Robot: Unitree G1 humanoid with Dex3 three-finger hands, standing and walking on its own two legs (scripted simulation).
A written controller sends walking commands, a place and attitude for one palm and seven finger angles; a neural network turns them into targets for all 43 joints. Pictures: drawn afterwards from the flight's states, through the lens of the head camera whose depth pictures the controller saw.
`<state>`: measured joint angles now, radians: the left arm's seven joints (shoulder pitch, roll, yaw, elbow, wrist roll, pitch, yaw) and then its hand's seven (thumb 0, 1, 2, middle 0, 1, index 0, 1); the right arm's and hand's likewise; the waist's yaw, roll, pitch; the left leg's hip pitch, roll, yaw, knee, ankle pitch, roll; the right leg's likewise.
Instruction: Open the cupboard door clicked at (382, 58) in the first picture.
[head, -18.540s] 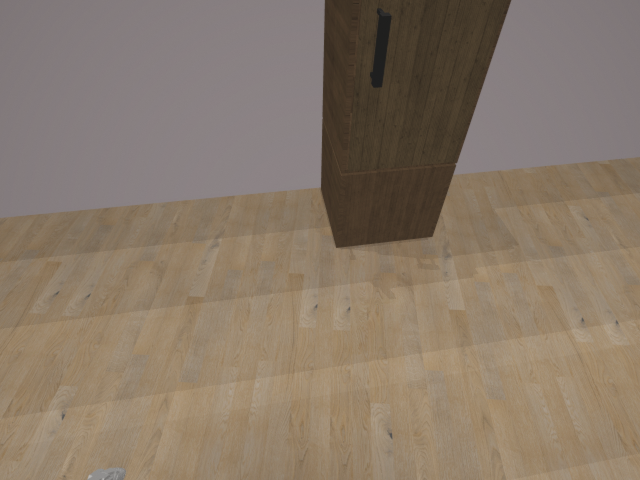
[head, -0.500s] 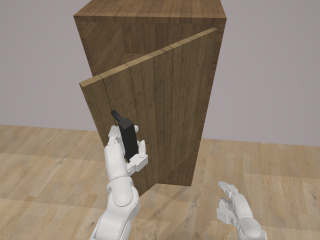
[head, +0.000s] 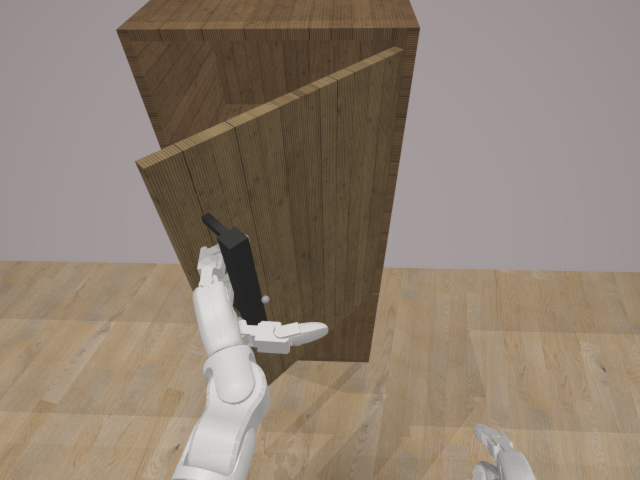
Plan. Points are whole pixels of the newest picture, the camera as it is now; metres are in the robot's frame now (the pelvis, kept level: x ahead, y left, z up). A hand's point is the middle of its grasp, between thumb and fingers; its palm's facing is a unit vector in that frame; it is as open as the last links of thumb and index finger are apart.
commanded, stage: open thumb and fingers to let go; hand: left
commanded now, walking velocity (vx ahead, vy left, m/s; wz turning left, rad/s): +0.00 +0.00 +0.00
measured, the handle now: (235, 276) +0.34 +0.13 +0.09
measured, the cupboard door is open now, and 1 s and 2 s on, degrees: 46 47 47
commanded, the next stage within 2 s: slide the hand sideways off the handle in 0.16 s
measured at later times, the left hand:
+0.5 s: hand (252, 322) +0.28 +0.10 +0.09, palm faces -0.11 -0.99 -0.03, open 16.2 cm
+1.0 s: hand (222, 356) +0.23 +0.12 +0.09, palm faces +0.00 -1.00 -0.03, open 16.4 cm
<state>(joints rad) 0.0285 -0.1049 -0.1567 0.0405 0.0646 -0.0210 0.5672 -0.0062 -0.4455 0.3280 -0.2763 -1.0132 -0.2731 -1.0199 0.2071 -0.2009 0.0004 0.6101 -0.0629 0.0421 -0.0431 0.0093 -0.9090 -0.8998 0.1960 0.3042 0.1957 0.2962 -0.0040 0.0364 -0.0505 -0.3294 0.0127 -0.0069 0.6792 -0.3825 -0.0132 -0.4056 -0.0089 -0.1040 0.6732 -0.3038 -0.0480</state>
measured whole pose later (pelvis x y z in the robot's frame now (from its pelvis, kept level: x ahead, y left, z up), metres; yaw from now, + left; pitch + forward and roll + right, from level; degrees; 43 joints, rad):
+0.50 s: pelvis -0.01 +0.02 +0.00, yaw +1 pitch +0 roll +0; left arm -0.03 0.08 -0.17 0.10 -0.10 -0.09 0.02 -0.01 -0.51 0.30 -0.21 -0.36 -0.15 -0.37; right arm 0.21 -0.20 0.06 0.56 0.00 -0.04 -0.05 0.01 -0.91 -0.90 0.20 0.30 0.20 0.30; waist 0.03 0.04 -0.02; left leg -0.34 -0.02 0.00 0.71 -0.38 0.02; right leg -0.40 -0.04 -0.09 0.69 -0.29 -0.02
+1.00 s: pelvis +0.01 +0.02 -0.01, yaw -1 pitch +3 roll +0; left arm 0.36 0.10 -0.10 -0.26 -0.08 -0.10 0.02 -0.01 -0.51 0.30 -0.15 -0.30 -0.15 -0.30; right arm 0.24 -0.22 0.05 0.50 0.00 -0.12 -0.03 0.01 -0.91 -0.90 0.20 0.30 0.20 0.30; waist 0.03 0.04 -0.04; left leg -0.36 0.00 0.01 0.74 -0.42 0.01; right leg -0.44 -0.02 -0.08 0.73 -0.33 -0.02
